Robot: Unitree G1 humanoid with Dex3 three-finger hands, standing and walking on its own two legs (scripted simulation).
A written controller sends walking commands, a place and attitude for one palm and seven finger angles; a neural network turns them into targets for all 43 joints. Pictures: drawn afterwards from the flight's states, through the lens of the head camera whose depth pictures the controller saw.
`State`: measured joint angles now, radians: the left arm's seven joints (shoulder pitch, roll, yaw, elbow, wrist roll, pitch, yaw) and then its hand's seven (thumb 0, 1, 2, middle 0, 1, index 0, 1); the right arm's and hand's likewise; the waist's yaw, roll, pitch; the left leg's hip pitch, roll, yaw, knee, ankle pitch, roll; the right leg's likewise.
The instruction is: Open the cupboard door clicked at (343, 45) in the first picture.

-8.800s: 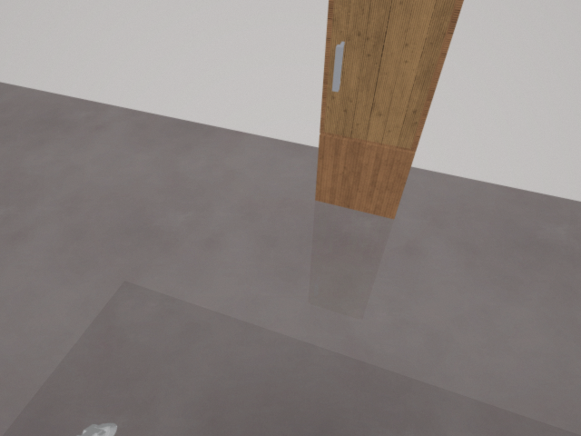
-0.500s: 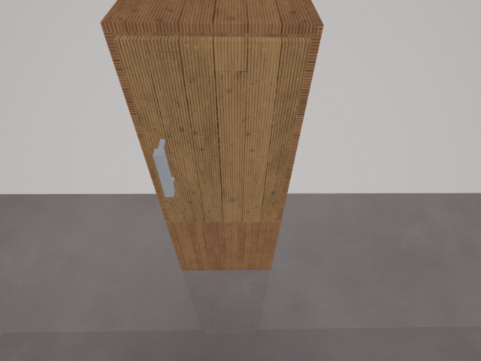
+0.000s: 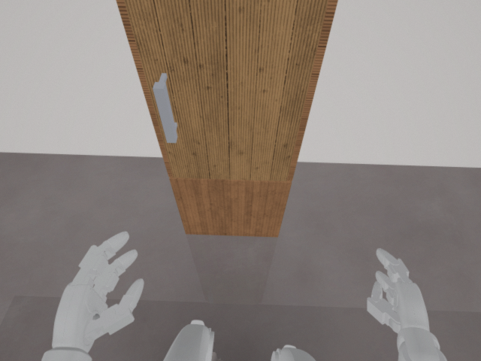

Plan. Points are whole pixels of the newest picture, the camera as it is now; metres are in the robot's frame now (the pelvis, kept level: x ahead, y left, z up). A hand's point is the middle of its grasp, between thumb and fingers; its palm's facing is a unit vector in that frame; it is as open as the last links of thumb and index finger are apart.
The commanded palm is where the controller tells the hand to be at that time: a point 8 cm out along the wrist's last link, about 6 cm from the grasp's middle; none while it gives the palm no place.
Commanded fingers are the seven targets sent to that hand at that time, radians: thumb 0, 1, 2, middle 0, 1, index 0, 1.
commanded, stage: raise the hand with hooked fingers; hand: left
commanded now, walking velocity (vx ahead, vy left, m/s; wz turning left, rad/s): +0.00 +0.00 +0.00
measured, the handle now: (168, 109) +0.61 +0.23 +0.04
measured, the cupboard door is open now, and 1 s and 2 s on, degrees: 0 0 0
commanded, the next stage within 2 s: move the hooked fingers beside the handle in 1.64 s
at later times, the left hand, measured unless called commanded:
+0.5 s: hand (90, 266) +0.24 +0.26 +0.04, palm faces +0.06 -1.00 -0.06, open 11.8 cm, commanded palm +0.21 +0.31 +0.04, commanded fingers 0.00 -0.24 0.41 -0.28 -1.03 -0.28 -1.03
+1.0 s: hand (62, 242) +0.27 +0.31 +0.04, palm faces +0.07 -1.00 -0.06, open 13.9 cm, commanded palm +0.25 +0.36 +0.05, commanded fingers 0.00 -0.50 0.30 -0.30 -1.20 -0.30 -1.20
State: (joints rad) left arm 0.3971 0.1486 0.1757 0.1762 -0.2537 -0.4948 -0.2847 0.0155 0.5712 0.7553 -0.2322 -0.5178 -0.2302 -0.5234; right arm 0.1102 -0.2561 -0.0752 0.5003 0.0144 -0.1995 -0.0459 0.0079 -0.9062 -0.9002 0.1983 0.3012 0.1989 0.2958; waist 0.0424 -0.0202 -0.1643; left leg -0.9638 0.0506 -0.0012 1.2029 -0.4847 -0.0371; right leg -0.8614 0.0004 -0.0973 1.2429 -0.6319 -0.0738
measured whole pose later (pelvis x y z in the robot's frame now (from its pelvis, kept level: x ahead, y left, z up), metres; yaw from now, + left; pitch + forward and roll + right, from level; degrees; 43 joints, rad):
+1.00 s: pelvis -0.01 +0.06 +0.01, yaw -1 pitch +17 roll -5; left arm 0.08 0.35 0.37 0.31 -0.32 -0.39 -0.38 0.00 -0.47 0.31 -0.30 -1.19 -0.30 -1.19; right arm 0.22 -0.25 0.04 0.55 0.01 -0.18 -0.06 0.01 -0.90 -0.90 0.20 0.30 0.21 0.30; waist 0.01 0.02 -0.14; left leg -1.03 0.05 -0.01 1.19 -0.46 0.04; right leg -0.87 0.00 -0.10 1.13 -0.55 0.00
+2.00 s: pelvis -0.01 +0.04 +0.00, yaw -2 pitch +18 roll -4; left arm -0.17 0.40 0.44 0.57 -0.31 -0.40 -0.45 -0.01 -0.50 0.30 -0.30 -1.20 -0.30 -1.21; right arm 0.23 -0.27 0.04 0.59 0.03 -0.15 -0.08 0.01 -0.90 -0.90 0.20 0.30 0.20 0.30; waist -0.01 0.02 -0.14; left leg -1.06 0.06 -0.02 1.22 -0.47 0.01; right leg -0.93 0.02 -0.11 1.18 -0.57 -0.03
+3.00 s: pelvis -0.01 +0.05 -0.02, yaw -4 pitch +26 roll -5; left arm -0.82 0.65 0.53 1.16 -0.11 -0.44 -0.36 -0.01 -0.49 0.30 -0.30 -1.20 -0.30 -1.20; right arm 0.32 -0.29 0.05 0.63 -0.01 0.02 -0.04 0.00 -0.90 -0.90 0.20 0.30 0.20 0.30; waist -0.15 0.03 -0.13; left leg -1.26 0.08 -0.01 1.29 -0.48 0.03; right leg -1.13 0.04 -0.09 1.24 -0.56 -0.01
